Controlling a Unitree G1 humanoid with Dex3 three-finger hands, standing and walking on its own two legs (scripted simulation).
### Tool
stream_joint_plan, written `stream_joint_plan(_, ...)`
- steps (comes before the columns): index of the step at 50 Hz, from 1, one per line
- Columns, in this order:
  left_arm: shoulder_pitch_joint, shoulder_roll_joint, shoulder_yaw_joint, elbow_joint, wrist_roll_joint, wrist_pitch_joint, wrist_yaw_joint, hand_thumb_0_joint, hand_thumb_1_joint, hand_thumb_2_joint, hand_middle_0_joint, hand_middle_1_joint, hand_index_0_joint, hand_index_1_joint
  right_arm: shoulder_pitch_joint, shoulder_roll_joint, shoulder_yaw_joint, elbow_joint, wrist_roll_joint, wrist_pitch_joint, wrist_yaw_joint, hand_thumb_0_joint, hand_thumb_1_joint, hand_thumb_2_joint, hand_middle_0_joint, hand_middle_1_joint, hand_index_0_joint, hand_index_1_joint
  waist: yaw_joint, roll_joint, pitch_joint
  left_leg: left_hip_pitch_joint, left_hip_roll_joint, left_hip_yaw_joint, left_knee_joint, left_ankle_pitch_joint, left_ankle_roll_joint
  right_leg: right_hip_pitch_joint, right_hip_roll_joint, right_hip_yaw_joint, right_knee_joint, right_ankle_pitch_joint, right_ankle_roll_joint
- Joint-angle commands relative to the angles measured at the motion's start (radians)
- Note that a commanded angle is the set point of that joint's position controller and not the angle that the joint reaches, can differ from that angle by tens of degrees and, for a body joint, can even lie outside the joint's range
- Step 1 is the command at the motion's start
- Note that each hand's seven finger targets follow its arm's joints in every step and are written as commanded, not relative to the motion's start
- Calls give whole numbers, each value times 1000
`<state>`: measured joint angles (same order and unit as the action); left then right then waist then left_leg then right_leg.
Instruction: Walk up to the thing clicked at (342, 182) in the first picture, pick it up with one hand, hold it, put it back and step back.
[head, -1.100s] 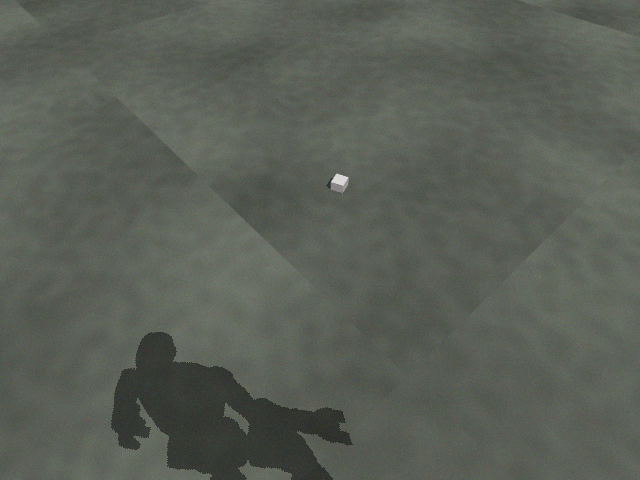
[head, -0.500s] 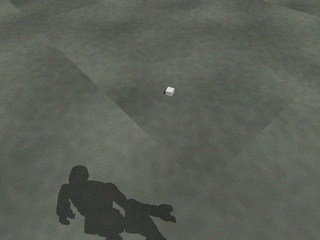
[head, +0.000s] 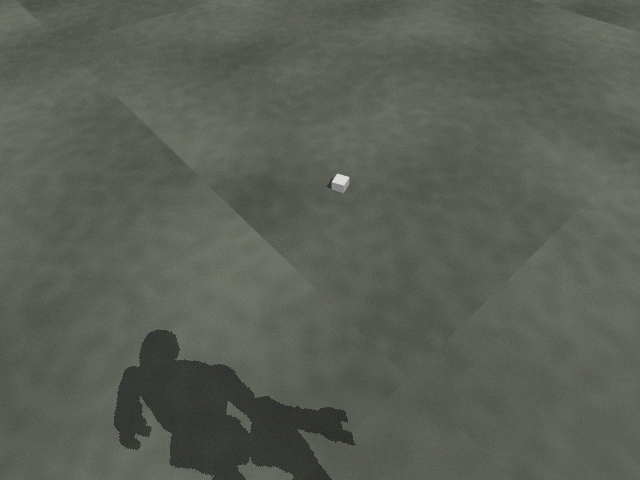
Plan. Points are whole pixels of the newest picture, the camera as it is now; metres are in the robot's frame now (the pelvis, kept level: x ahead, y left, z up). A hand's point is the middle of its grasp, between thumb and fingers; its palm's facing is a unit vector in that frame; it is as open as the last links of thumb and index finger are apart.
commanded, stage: stand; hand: left
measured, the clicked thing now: (340, 183) +1.46 -0.09 -0.76
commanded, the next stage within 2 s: walk up in 0.02 s
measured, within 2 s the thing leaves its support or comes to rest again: neither
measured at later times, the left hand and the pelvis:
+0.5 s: hand (202, 449) +0.20 +0.19 -0.14, palm faces -0.17 -0.89 -0.42, open 7.4 cm; pelvis +0.11 -0.09 -0.02, yaw -13 degrees
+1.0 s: hand (242, 262) +0.54 +0.17 -0.15, palm faces -0.37 -0.84 -0.40, open 7.4 cm; pelvis +0.38 -0.07 -0.01, yaw -20 degrees
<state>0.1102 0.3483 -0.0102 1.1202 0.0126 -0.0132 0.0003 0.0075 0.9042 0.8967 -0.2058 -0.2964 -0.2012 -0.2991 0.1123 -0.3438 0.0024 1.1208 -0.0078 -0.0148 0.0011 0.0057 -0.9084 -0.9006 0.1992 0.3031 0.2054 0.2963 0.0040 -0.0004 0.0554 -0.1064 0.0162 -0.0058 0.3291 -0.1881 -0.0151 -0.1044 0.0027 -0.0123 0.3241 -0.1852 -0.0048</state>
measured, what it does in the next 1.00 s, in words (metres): walks ahead, turning right: right foot, then left foot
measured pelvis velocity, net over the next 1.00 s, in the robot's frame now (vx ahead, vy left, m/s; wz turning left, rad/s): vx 0.38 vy -0.07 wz -0.35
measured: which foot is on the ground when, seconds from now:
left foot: down 0.00-0.34, up 0.36-0.76, down 0.78-1.00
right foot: down 0.00-0.08, up 0.10-0.30, down 0.32-0.82, up 0.84-1.00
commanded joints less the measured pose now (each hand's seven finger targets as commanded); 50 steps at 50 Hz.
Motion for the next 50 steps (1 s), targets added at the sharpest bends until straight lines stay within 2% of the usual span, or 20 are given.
stream_joint_plan(1,44,310,121,-145,13,-22,-24,0,900,900,-200,-300,-200,-300,3,-326,-117,-153,-32,-42,8,0,-900,-900,200,300,200,300,-23,4,-162,111,84,-28,93,-345,86,-108,-82,171,31,-305,-66)
stream_joint_plan(3,-87,264,111,-184,18,-14,-47,0,900,900,-200,-300,-200,-300,74,-333,-136,-138,-39,-49,19,0,-900,-900,200,300,200,300,-99,100,13,230,157,-148,-25,-599,135,-561,-45,103,170,-431,-40)
stream_joint_plan(4,-157,239,114,-218,19,-14,-54,0,900,900,-200,-300,-200,-300,127,-356,-153,-137,-30,-50,19,0,-900,-900,200,300,200,300,-141,216,35,208,331,-319,-169,-639,209,-622,-8,18,437,-315,-27)
stream_joint_plan(6,-145,258,117,-252,27,-26,-58,0,900,900,-200,-300,-200,-300,94,-376,-160,-187,-33,-62,21,0,-900,-900,200,300,200,300,-108,107,84,100,466,-413,-232,-523,272,-640,-97,92,570,-281,-21)
stream_joint_plan(13,134,250,141,-210,7,-23,-102,0,900,900,-200,-300,-200,-300,-96,-334,-155,-298,-46,-64,48,0,-900,-900,200,300,200,300,42,174,-19,-114,227,43,-47,-359,159,-170,-91,-53,332,-102,3)
stream_joint_plan(16,347,308,177,-148,20,-40,-73,0,900,900,-200,-300,-200,-300,-49,-264,-128,-302,-45,-40,48,0,-900,-900,200,300,200,300,128,-134,-83,-388,118,151,402,-426,115,217,1,-74,263,-97,-15)
stream_joint_plan(17,443,378,201,-148,25,-49,-50,0,900,900,-200,-300,-200,-300,-36,-189,-100,-320,-40,-36,52,0,-900,-900,200,300,200,300,185,-372,-70,-587,13,183,714,-483,78,290,-109,179,87,-384,-68)
stream_joint_plan(18,392,423,198,-201,23,-63,-38,0,900,900,-200,-300,-200,-300,-10,-189,-92,-342,-22,-30,58,0,-900,-900,200,300,200,300,140,-359,-48,-655,-19,42,867,-410,29,181,-318,654,-152,-660,-148)
stream_joint_plan(19,303,454,195,-235,8,-62,-42,0,900,900,-200,-300,-200,-300,-29,-287,-116,-341,-26,-31,54,0,-900,-900,200,300,200,300,98,-214,29,-605,33,-33,859,-359,19,27,-409,836,-236,-758,-239)
stream_joint_plan(20,244,459,193,-256,-2,-62,-39,0,900,900,-200,-300,-200,-300,-53,-325,-128,-336,-25,-38,54,0,-900,-900,200,300,200,300,79,-151,85,-604,89,-66,857,-317,22,-36,-416,827,-239,-735,-277)
stream_joint_plan(25,199,344,154,-272,-19,-92,-21,0,900,900,-200,-300,-200,-300,97,-290,-124,-268,-10,-29,69,0,-900,-900,200,300,200,300,3,-80,30,-467,128,-69,703,-97,40,-66,-241,372,-119,-290,-178)
stream_joint_plan(29,210,344,150,-299,-19,-110,-20,0,900,900,-200,-300,-200,-300,37,-284,-135,-318,-26,-19,89,0,-900,-900,200,300,200,300,12,-64,95,-494,130,-36,561,-7,2,-141,-220,295,-161,-334,-197)
stream_joint_plan(35,294,350,151,-293,-15,-116,-12,0,900,900,-200,-300,-200,-300,-106,-242,-133,-391,-28,-45,102,0,-900,-900,200,300,200,300,54,-61,61,-390,95,18,290,77,19,-52,-182,160,-17,134,-159)
stream_joint_plan(39,251,341,142,-325,-9,-107,0,0,900,900,-200,-300,-200,-300,164,-277,-167,-327,-28,-53,91,0,-900,-900,200,300,200,300,-85,18,-119,34,31,60,191,54,73,-108,-143,100,361,346,-111)
stream_joint_plan(40,291,281,120,-333,-14,-104,5,0,900,900,-200,-300,-200,-300,326,-339,-193,-295,-47,-60,78,0,-900,-900,200,300,200,300,-158,145,-219,257,100,-55,166,-44,127,-255,-88,77,647,281,-67)
stream_joint_plan(41,362,177,90,-329,-26,-101,3,0,900,900,-200,-300,-200,-300,375,-393,-209,-301,-52,-68,65,0,-900,-900,200,300,200,300,-149,362,-269,415,315,-380,119,-153,164,-489,54,66,843,-270,-35)
stream_joint_plan(42,386,257,105,-317,-39,-95,19,0,900,900,-200,-300,-200,-300,315,-420,-211,-323,-13,-66,62,0,-900,-900,200,300,200,300,-112,312,-288,402,422,-638,-21,-240,245,-568,71,84,929,-345,-60)
stream_joint_plan(44,293,328,105,-301,-26,-97,18,0,900,900,-200,-300,-200,-300,192,-360,-195,-364,11,-53,55,0,-900,-900,200,300,200,300,-77,155,-120,110,384,-454,-63,-229,232,-519,-21,138,967,-232,-57)
stream_joint_plan(46,293,295,110,-285,-41,-98,-2,0,900,900,-200,-300,-200,-300,151,-305,-159,-379,5,-64,47,0,-900,-900,200,300,200,300,-44,144,-41,12,283,-209,-31,112,189,-464,-51,116,877,-161,-51)
stream_joint_plan(50,269,235,101,-297,-40,-82,-21,0,900,900,-200,-300,-200,-300,185,-280,-140,-379,4,-81,44,0,-900,-900,200,300,200,300,-25,142,-19,0,235,-40,1,340,218,-432,-57,78,707,-126,-20)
